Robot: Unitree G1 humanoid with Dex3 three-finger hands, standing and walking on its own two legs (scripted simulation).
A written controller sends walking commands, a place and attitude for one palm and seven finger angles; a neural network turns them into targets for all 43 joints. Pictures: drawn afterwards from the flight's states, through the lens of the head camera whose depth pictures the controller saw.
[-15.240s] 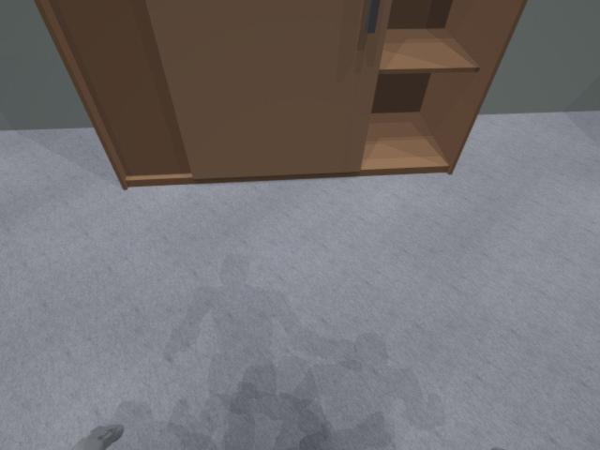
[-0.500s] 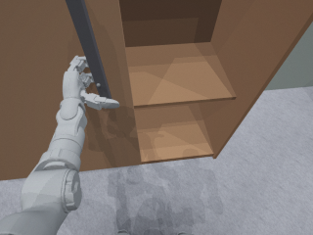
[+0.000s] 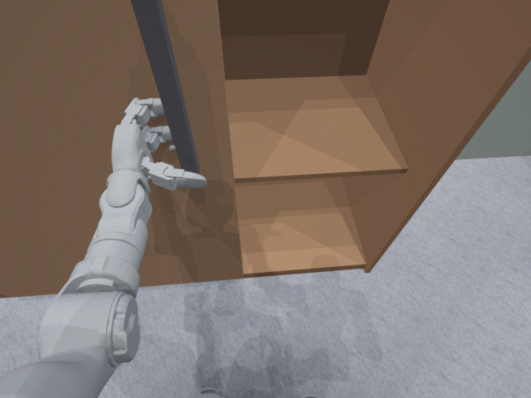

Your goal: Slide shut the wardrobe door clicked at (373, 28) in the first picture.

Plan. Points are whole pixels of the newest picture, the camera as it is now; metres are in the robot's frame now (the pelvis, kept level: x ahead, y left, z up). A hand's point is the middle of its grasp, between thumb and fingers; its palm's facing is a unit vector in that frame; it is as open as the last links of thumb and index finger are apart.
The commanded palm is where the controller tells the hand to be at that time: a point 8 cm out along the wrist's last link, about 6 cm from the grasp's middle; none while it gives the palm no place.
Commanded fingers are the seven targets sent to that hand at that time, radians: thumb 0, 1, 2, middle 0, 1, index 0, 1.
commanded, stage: slide the fingers in behind the handle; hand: left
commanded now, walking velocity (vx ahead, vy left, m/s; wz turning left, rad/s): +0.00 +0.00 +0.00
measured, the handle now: (175, 96) +0.53 +0.12 +0.15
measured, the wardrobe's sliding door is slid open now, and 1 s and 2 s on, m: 0.48 0.48 0.48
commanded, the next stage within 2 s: grip the handle and tug to test in 1.30 s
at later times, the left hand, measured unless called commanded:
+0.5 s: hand (192, 143) +0.48 +0.10 +0.10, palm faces +0.03 -1.00 +0.02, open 13.9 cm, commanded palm +0.45 +0.15 +0.11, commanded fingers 0.00 -0.50 0.30 -0.30 -1.20 -0.30 -1.20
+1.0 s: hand (194, 142) +0.48 +0.10 +0.10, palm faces +0.07 -1.00 -0.02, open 14.1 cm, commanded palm +0.45 +0.13 +0.11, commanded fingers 0.00 -0.50 0.30 -0.30 -1.20 -0.30 -1.20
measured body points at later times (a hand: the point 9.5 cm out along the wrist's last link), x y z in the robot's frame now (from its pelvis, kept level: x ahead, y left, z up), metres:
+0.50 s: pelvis +0.01 +0.01 +0.00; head +0.07 +0.01 +0.44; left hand +0.47 +0.16 +0.10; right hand +0.04 -0.24 -0.13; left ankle +0.02 +0.12 -0.71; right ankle -0.02 -0.10 -0.71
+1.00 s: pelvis +0.00 +0.00 +0.00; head +0.07 -0.01 +0.44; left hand +0.47 +0.15 +0.11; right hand +0.05 -0.26 -0.13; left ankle +0.02 +0.12 -0.71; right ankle -0.02 -0.10 -0.71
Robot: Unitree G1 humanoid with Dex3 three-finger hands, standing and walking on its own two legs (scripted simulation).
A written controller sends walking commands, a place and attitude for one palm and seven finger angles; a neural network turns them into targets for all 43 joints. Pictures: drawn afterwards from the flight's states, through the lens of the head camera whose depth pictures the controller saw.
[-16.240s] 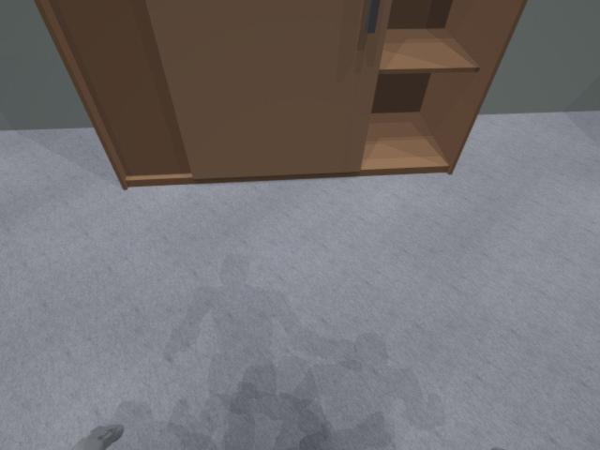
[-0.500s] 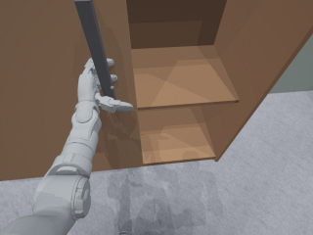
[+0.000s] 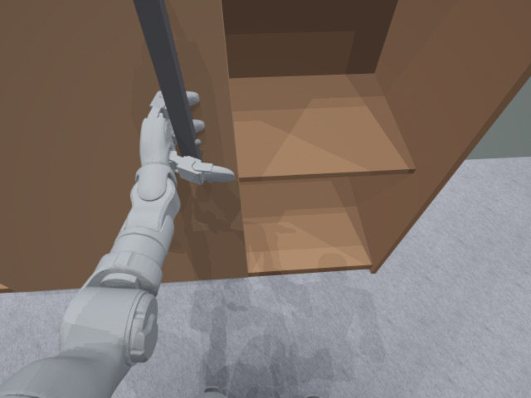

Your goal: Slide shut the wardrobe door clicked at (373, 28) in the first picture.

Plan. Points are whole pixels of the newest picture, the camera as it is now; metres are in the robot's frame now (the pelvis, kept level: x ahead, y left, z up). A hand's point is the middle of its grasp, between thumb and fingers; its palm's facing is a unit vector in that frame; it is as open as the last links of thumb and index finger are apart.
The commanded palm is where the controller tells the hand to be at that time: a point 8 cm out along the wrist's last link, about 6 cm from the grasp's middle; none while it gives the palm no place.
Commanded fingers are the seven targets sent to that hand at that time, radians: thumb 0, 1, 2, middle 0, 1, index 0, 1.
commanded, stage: slide the fingers in behind the handle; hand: left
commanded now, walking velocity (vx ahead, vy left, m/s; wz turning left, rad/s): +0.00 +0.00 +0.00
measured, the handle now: (178, 95) +0.53 +0.12 +0.15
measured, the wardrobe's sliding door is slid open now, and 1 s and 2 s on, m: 0.48 0.48 0.48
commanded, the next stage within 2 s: grip the handle and tug to test in 0.30 s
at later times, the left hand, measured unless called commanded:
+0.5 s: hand (198, 142) +0.48 +0.09 +0.10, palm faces +0.04 -1.00 -0.01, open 14.0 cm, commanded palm +0.44 +0.13 +0.11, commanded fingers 0.00 -0.22 0.42 -0.33 -1.24 -0.33 -1.24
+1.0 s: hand (196, 142) +0.47 +0.10 +0.11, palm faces +0.05 -1.00 -0.01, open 7.0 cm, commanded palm +0.44 +0.13 +0.11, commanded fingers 0.00 0.90 0.90 -0.45 -1.40 -0.45 -1.40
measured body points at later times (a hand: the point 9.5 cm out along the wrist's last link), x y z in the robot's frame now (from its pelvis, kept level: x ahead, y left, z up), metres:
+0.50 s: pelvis +0.01 +0.00 +0.00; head +0.07 -0.01 +0.45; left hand +0.47 +0.15 +0.11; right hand +0.05 -0.25 -0.13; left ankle +0.02 +0.12 -0.71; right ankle -0.02 -0.10 -0.71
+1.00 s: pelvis +0.02 +0.00 +0.00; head +0.08 +0.00 +0.45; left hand +0.47 +0.15 +0.11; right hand +0.07 -0.25 -0.12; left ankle +0.02 +0.12 -0.71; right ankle -0.02 -0.10 -0.71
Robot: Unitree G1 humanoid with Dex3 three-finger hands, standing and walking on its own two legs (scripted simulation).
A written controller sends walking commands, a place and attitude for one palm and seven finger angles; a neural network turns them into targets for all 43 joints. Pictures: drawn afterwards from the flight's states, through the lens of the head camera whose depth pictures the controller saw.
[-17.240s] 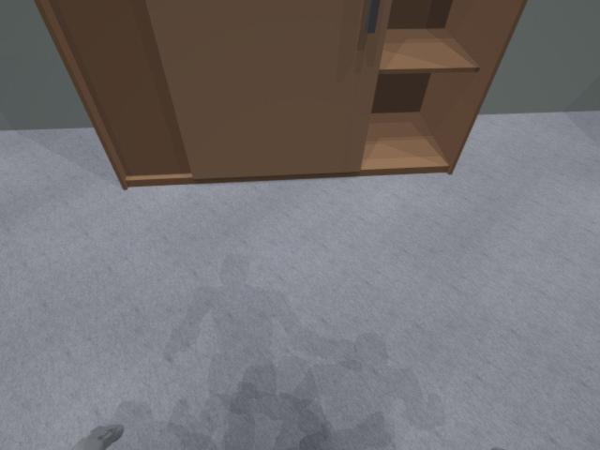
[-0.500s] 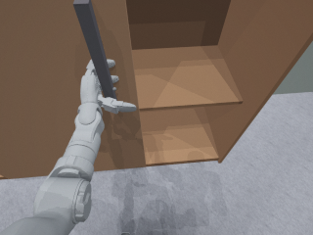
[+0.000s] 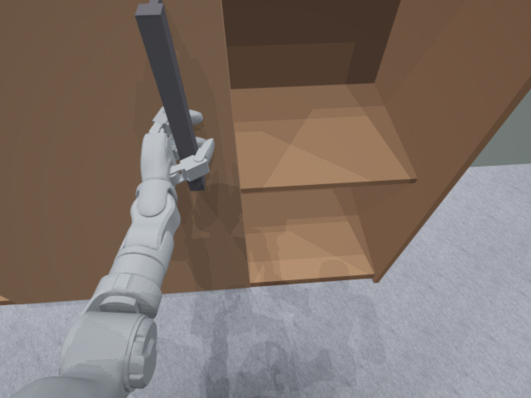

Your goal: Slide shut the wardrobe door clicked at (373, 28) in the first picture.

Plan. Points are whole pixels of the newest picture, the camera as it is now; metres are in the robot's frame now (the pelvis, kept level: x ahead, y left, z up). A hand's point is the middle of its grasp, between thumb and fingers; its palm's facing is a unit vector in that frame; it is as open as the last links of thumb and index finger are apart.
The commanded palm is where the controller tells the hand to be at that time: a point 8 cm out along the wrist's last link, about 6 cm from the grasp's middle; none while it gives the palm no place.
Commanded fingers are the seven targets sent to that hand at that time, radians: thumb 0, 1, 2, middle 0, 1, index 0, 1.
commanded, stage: grip the handle and tug to test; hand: left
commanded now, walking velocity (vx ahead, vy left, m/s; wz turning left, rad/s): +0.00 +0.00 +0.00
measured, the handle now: (181, 111) +0.50 +0.12 +0.15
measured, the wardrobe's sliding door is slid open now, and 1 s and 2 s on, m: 0.48 0.48 0.48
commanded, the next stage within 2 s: tug the door sideways, standing still in 0.82 s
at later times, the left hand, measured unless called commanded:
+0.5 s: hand (200, 157) +0.45 +0.10 +0.10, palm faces +0.07 -1.00 -0.01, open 6.1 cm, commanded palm +0.41 +0.13 +0.10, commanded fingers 0.00 0.90 0.90 -0.45 -1.40 -0.45 -1.40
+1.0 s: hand (199, 157) +0.45 +0.10 +0.10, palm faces +0.04 -1.00 +0.00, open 6.1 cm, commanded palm +0.43 +0.14 +0.10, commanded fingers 0.00 0.90 0.90 -0.45 -1.40 -0.45 -1.40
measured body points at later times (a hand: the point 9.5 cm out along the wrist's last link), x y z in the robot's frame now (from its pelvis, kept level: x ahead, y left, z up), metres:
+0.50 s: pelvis +0.01 +0.00 +0.00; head +0.06 -0.02 +0.45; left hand +0.44 +0.15 +0.10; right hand +0.05 -0.25 -0.13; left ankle +0.00 +0.12 -0.71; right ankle -0.04 -0.10 -0.71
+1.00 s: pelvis +0.05 +0.00 +0.01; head +0.10 -0.02 +0.46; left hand +0.44 +0.15 +0.10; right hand +0.13 -0.25 -0.11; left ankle +0.00 +0.12 -0.71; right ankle -0.04 -0.10 -0.71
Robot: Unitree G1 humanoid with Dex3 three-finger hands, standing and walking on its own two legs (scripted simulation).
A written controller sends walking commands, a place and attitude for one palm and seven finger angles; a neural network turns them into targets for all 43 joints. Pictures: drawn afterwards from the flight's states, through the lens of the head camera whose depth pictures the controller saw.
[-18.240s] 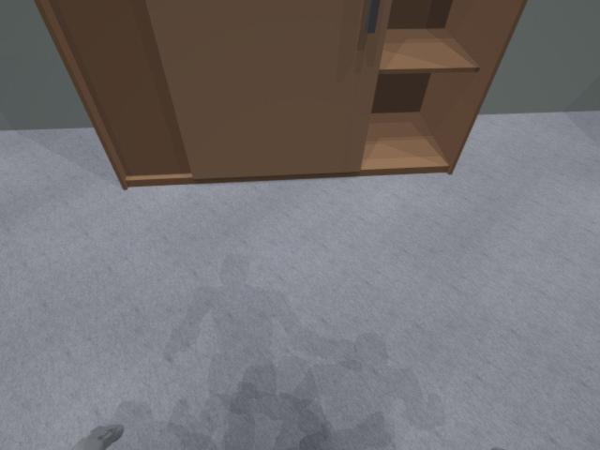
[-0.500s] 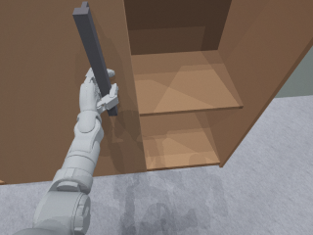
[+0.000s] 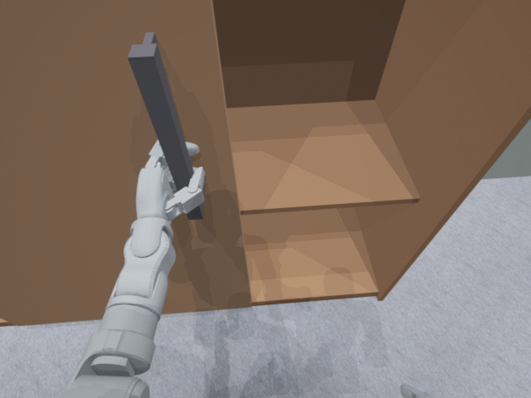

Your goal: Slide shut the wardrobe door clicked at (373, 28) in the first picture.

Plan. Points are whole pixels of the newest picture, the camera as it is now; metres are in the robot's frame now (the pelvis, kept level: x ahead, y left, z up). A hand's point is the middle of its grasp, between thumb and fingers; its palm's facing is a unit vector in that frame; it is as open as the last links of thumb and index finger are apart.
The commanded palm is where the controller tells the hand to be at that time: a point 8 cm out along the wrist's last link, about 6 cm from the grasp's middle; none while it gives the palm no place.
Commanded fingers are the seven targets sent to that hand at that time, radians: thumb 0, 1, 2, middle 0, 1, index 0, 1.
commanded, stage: tug the door sideways, standing still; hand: left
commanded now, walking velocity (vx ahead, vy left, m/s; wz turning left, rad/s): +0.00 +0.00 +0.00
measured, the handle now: (177, 143) +0.46 +0.13 +0.14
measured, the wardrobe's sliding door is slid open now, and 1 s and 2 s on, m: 0.48 0.48 0.45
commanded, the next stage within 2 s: step sideways, sliding the door along in 0.84 s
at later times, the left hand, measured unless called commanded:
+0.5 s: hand (198, 189) +0.41 +0.10 +0.09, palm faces +0.13 -0.99 -0.02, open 6.1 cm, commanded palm +0.38 +0.10 +0.09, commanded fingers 0.00 0.90 0.90 -0.45 -1.40 -0.45 -1.40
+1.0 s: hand (198, 189) +0.40 +0.10 +0.09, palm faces +0.11 -0.99 -0.06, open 6.3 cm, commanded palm +0.38 +0.13 +0.09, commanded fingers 0.00 0.90 0.90 -0.45 -1.40 -0.45 -1.40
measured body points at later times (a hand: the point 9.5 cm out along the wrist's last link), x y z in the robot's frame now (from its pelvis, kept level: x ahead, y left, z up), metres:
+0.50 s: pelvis -0.01 +0.01 +0.00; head +0.05 -0.01 +0.44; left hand +0.39 +0.16 +0.09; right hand +0.09 -0.22 -0.14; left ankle -0.05 +0.12 -0.72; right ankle -0.08 -0.11 -0.71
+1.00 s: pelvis -0.04 +0.00 -0.01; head +0.03 -0.01 +0.44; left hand +0.39 +0.16 +0.10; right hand +0.05 -0.23 -0.14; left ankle -0.05 +0.12 -0.72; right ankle -0.09 -0.11 -0.72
